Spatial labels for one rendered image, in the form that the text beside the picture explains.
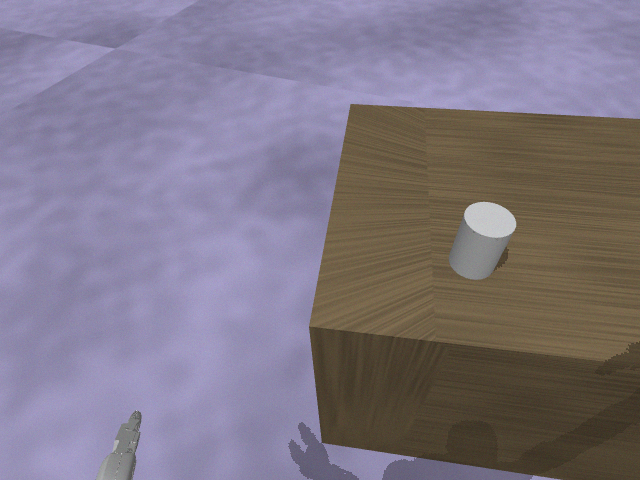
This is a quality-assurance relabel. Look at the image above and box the can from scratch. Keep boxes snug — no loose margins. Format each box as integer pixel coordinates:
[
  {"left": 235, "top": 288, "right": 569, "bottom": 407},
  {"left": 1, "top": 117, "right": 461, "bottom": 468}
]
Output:
[{"left": 449, "top": 202, "right": 516, "bottom": 280}]

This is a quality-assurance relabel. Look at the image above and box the left robot hand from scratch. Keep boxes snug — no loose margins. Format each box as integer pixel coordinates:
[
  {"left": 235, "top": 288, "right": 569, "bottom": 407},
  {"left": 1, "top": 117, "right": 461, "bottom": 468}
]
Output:
[{"left": 96, "top": 410, "right": 142, "bottom": 480}]

